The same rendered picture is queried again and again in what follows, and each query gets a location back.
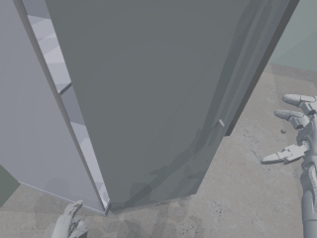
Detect fridge door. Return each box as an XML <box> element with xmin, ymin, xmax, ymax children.
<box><xmin>45</xmin><ymin>0</ymin><xmax>281</xmax><ymax>211</ymax></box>

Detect left robot hand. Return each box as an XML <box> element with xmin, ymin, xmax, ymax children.
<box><xmin>51</xmin><ymin>199</ymin><xmax>88</xmax><ymax>238</ymax></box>

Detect right robot hand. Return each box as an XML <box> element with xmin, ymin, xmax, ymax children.
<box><xmin>261</xmin><ymin>94</ymin><xmax>317</xmax><ymax>165</ymax></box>

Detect handle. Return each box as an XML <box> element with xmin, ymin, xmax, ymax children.
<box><xmin>218</xmin><ymin>0</ymin><xmax>300</xmax><ymax>137</ymax></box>

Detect robot right forearm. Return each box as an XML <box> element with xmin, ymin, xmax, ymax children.
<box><xmin>300</xmin><ymin>155</ymin><xmax>317</xmax><ymax>238</ymax></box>

